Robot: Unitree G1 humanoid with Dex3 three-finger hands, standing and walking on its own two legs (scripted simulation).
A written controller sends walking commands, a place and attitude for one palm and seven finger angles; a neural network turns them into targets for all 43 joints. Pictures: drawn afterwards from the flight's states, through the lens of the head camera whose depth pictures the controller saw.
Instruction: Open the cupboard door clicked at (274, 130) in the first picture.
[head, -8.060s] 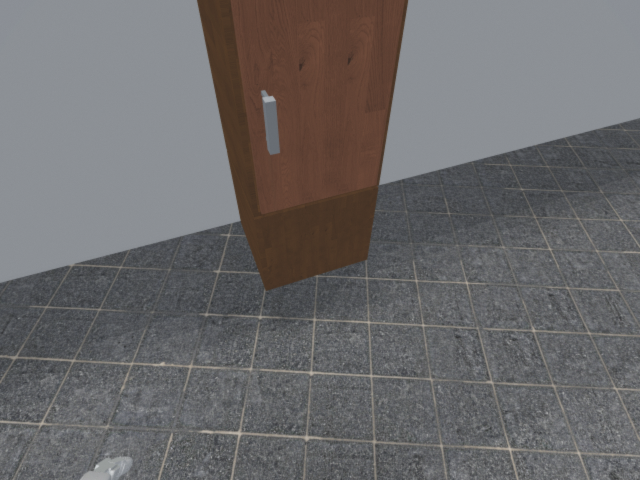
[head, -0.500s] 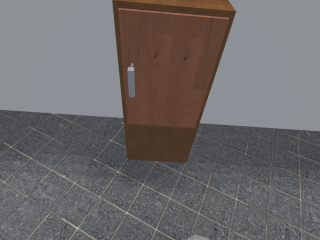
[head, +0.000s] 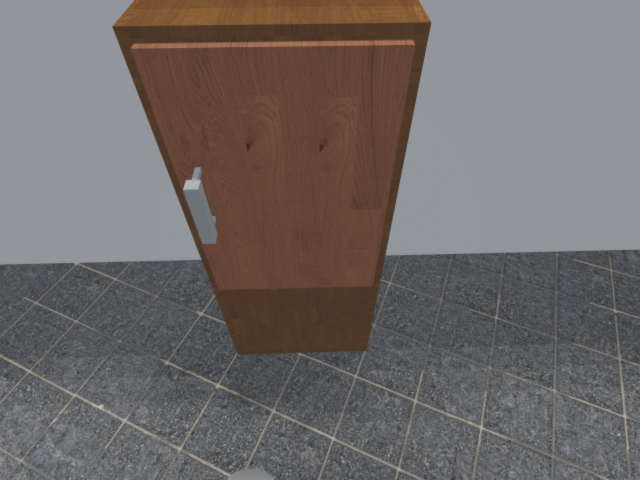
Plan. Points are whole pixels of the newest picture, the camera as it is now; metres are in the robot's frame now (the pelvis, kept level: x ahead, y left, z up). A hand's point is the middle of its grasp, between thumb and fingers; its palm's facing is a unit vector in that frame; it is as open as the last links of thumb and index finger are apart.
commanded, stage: come to a stop and stand still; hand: left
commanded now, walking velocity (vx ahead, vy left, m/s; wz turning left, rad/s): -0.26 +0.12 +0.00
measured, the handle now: (203, 205) +0.57 +0.24 -0.03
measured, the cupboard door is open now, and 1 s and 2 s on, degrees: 0 0 0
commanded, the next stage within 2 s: none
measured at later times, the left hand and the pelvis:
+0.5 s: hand out of the picture +0.03 +0.18 -0.17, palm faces +0.02 -0.96 -0.28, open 7.4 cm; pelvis +0.00 -0.02 -0.01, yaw -2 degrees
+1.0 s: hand out of the picture -0.03 +0.14 -0.17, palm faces +0.03 -0.98 -0.19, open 7.3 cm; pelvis -0.05 -0.03 +0.01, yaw -1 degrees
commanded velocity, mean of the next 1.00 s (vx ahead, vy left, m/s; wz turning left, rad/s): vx -0.06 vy -0.02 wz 0.00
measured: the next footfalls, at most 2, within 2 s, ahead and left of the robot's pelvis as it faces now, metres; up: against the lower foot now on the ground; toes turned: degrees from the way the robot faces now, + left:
left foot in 0.14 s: +0.12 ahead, +0.14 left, +0.00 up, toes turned +3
right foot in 0.46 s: +0.03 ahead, -0.12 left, +0.00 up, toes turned -5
